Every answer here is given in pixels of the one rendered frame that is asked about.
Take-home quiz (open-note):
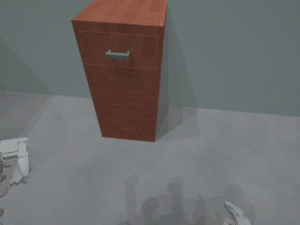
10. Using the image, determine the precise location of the robot left hand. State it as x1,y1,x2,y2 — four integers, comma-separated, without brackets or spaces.
0,137,34,198

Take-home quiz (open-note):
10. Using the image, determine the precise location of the drawer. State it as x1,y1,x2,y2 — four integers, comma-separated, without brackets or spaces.
79,30,159,69

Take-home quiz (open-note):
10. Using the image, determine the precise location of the cabinet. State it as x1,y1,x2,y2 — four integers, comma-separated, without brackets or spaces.
71,0,167,143

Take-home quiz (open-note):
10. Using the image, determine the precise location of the handle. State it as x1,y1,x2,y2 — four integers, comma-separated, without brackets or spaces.
105,50,130,60

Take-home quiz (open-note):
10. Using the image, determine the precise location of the robot right hand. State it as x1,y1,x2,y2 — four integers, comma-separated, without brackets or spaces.
222,201,251,225

